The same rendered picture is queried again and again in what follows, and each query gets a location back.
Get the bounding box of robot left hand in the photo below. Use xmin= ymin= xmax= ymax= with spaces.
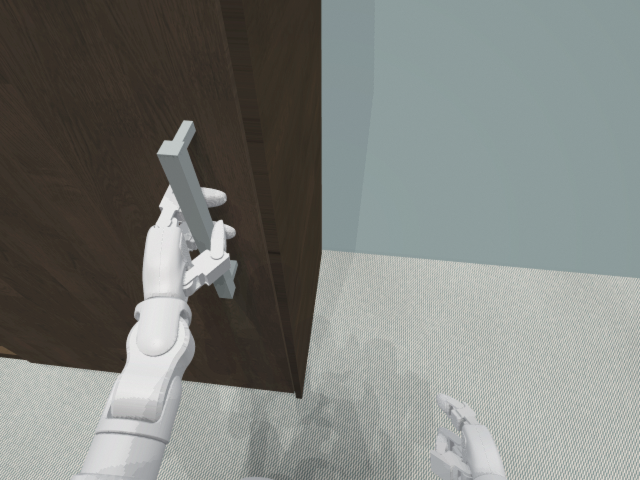
xmin=142 ymin=184 xmax=236 ymax=303

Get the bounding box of robot right hand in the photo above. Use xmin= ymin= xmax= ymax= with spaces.
xmin=430 ymin=393 xmax=506 ymax=480

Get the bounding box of left robot forearm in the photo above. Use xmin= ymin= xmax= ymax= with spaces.
xmin=71 ymin=296 xmax=195 ymax=480

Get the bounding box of handle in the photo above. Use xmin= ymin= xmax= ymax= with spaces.
xmin=157 ymin=120 xmax=238 ymax=299

